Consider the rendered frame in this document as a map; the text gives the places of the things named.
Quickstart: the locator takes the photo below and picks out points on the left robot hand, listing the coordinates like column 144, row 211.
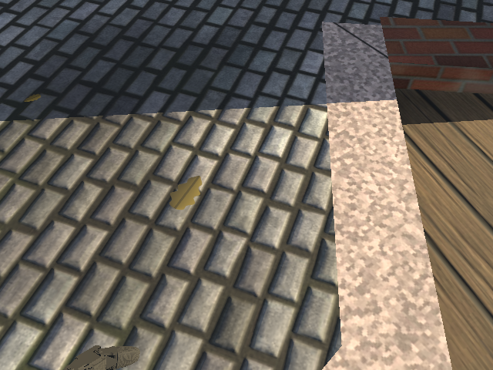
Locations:
column 112, row 358

